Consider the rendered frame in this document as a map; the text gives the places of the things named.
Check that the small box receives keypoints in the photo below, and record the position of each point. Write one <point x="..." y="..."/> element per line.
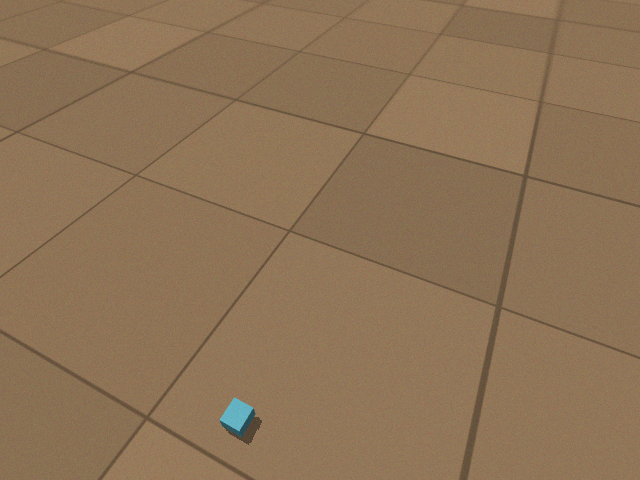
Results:
<point x="237" y="417"/>

